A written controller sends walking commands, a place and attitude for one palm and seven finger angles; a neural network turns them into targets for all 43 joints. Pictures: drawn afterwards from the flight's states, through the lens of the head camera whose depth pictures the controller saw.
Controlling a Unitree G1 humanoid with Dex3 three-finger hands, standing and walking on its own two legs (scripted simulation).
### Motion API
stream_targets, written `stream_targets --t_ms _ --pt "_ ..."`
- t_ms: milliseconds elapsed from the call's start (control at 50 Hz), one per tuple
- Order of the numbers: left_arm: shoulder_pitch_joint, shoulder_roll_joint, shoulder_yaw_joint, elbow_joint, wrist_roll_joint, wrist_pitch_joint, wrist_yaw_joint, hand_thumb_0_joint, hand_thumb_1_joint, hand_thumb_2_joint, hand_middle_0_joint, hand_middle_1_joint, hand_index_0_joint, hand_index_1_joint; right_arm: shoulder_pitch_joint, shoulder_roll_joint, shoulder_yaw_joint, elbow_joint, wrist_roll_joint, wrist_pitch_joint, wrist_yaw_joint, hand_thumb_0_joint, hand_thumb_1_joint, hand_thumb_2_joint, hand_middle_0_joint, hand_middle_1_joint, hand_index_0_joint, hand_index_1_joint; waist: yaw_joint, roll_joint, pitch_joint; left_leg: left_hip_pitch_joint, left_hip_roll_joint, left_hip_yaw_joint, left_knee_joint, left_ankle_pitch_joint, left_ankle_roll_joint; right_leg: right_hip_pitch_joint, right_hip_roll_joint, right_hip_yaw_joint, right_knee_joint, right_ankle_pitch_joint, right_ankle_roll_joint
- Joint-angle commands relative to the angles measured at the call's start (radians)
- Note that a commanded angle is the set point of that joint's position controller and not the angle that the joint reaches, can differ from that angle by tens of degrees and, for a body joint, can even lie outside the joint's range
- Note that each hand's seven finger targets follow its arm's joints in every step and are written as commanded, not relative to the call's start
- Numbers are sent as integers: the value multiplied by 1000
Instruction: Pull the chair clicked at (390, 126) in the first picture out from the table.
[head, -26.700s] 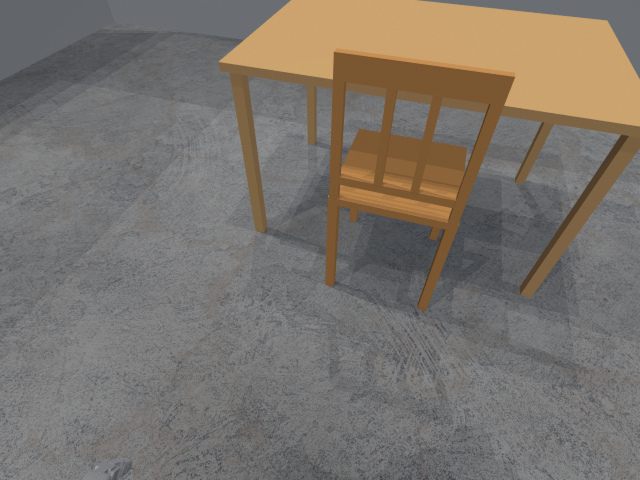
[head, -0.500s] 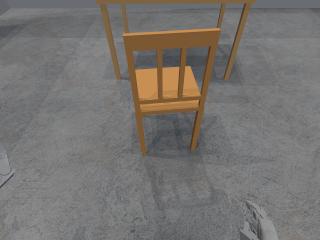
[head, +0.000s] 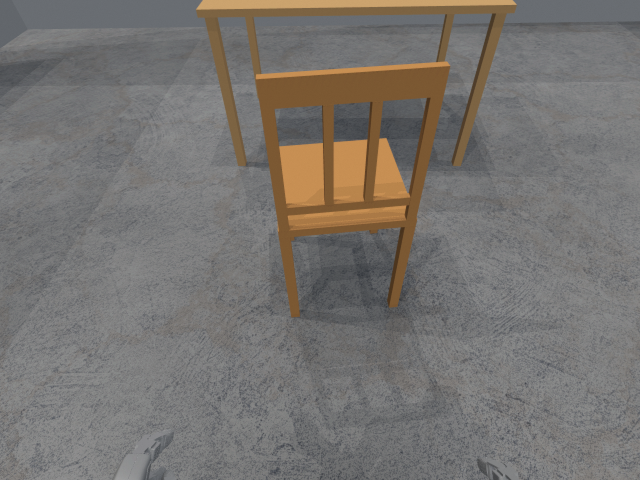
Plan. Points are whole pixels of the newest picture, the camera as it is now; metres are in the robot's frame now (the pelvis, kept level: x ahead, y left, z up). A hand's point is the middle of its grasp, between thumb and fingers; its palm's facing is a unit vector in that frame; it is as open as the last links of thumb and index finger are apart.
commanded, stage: let the arm hang, fingers relaxed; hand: left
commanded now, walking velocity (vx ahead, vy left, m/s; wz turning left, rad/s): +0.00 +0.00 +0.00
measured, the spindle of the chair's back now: (328, 158) +0.81 +0.00 -0.08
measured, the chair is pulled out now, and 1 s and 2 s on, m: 0.69 0.69 0.69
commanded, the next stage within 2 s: look to check the result in 0.88 s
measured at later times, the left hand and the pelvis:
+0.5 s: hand out of the picture +0.02 +0.19 -0.15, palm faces -0.01 -0.96 -0.27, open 7.4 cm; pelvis +0.01 -0.01 +0.02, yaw +0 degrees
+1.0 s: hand out of the picture +0.06 +0.16 -0.15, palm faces -0.01 -0.98 -0.22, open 7.3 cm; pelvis +0.03 -0.02 +0.02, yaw -1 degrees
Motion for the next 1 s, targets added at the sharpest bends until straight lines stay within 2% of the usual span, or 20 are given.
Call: stream_targets --t_ms 0,20,40,100,120,160,180,240,340,440,500,640,660,680,700,760,780,860,920,980 --pt "-33 157 4 42 -14 -53 5 0 900 900 -200 -300 -200 -300 26 -114 -25 -36 -5 5 -12 0 -900 -900 200 300 200 300 21 -10 -3 2 104 -146 -183 170 5 56 -74 131 -203 46 -86" --pt "-28 154 -1 89 -16 -54 6 0 900 900 -200 -300 -200 -300 21 -113 -22 -22 -6 5 -13 0 -900 -900 200 300 200 300 28 65 5 -3 113 -161 -220 147 8 73 -56 125 -209 19 -74" --pt "-17 153 -6 133 -18 -56 7 0 900 900 -200 -300 -200 -300 28 -113 -19 -9 -4 4 -15 0 -900 -900 200 300 200 300 32 114 -14 -6 118 -170 -248 126 11 111 -44 117 -211 16 -66" --pt "14 109 4 218 -15 -63 11 0 900 900 -200 -300 -200 -300 62 -92 -27 23 -5 9 -23 0 -900 -900 200 300 200 300 35 142 -56 8 120 -164 -262 50 9 165 -45 104 -250 15 -68" --pt "4 114 -2 241 -16 -62 11 0 900 900 -200 -300 -200 -300 72 -90 -26 35 -5 13 -23 0 -900 -900 200 300 200 300 33 156 -48 6 117 -164 -271 19 7 164 -45 100 -254 2 -69" --pt "-5 109 -12 277 -18 -64 9 0 900 900 -200 -300 -200 -300 98 -84 -26 58 -3 17 -25 0 -900 -900 200 300 200 300 29 121 -41 4 119 -162 -280 -1 4 165 -45 100 -272 -9 -69" --pt "-12 111 -15 292 -19 -64 9 0 900 900 -200 -300 -200 -300 115 -84 -27 63 0 20 -25 0 -900 -900 200 300 200 300 28 57 -37 10 127 -167 -288 -12 6 162 -42 94 -284 -22 -67" --pt "-23 100 -25 337 -20 -64 8 0 900 900 -200 -300 -200 -300 143 -83 -28 96 -2 23 -26 0 -900 -900 200 300 200 300 23 -29 18 14 126 -166 -298 -16 5 116 -46 103 -313 -56 -65" --pt "-12 98 -31 390 -22 -68 12 0 900 900 -200 -300 -200 -300 182 -73 -21 141 -1 19 -28 0 -900 -900 200 300 200 300 21 -66 15 58 130 -145 -295 64 4 119 -49 107 -325 -15 -60" --pt "-4 91 -36 421 -25 -70 17 0 900 900 -200 -300 -200 -300 192 -66 -15 177 2 15 -31 0 -900 -900 200 300 200 300 21 -59 12 94 134 -129 -284 149 0 127 -54 102 -324 38 -56" --pt "-6 88 -35 432 -25 -68 19 0 900 900 -200 -300 -200 -300 191 -58 -13 196 2 15 -32 0 -900 -900 200 300 200 300 23 -37 38 84 137 -129 -293 143 -1 124 -50 99 -322 37 -56" --pt "-8 66 -33 447 -25 -72 23 0 900 900 -200 -300 -200 -300 184 -42 -13 222 2 10 -37 0 -900 -900 200 300 200 300 25 -37 40 106 138 -121 -290 195 -3 137 -50 100 -320 84 -54" --pt "-4 63 -32 449 -25 -73 23 0 900 900 -200 -300 -200 -300 186 -38 -13 224 2 9 -38 0 -900 -900 200 300 200 300 24 -18 28 115 138 -120 -287 207 -4 143 -52 102 -321 94 -54" --pt "-6 67 -29 451 -24 -72 24 0 900 900 -200 -300 -200 -300 191 -34 -15 227 3 9 -39 0 -900 -900 200 300 200 300 25 -31 28 112 141 -119 -285 217 -4 156 -50 95 -321 105 -53" --pt "-10 60 -31 451 -25 -71 24 0 900 900 -200 -300 -200 -300 182 -35 -13 230 2 10 -39 0 -900 -900 200 300 200 300 25 -9 44 107 140 -116 -286 213 -6 148 -52 101 -323 104 -53" --pt "-9 59 -30 452 -25 -73 24 0 900 900 -200 -300 -200 -300 185 -33 -14 234 2 8 -40 0 -900 -900 200 300 200 300 24 -12 30 120 141 -112 -282 229 -7 159 -53 102 -327 119 -54" --pt "-11 64 -30 452 -25 -73 26 0 900 900 -200 -300 -200 -300 184 -34 -14 234 4 10 -41 0 -900 -900 200 300 200 300 24 -28 46 116 141 -113 -278 228 -8 153 -51 99 -329 118 -53" --pt "-13 60 -30 453 -27 -74 25 0 900 900 -200 -300 -200 -300 187 -35 -13 239 2 10 -42 0 -900 -900 200 300 200 300 21 -32 33 131 142 -109 -279 229 -9 160 -53 103 -334 123 -54" --pt "-13 57 -30 455 -26 -73 25 0 900 900 -200 -300 -200 -300 184 -33 -13 242 2 10 -42 0 -900 -900 200 300 200 300 20 -11 45 129 143 -107 -285 220 -9 153 -50 107 -336 112 -56" --pt "-8 60 -30 459 -26 -72 25 0 900 900 -200 -300 -200 -300 189 -37 -13 243 4 10 -43 0 -900 -900 200 300 200 300 21 -26 36 134 145 -107 -283 220 -9 161 -47 101 -334 115 -54"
